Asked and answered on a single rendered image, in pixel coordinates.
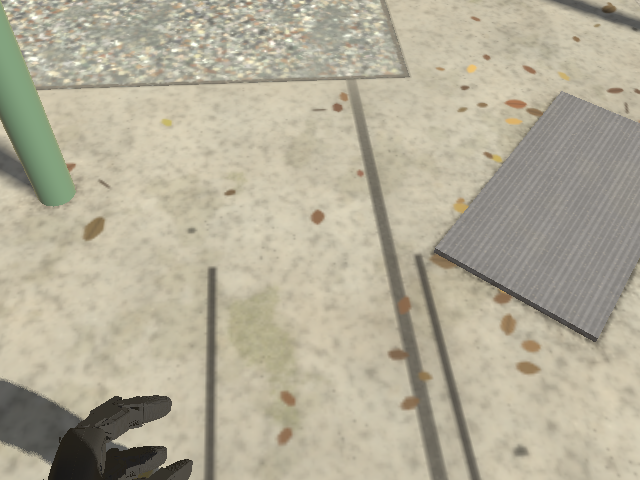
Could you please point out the robot left hand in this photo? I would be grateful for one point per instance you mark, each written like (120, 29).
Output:
(82, 454)

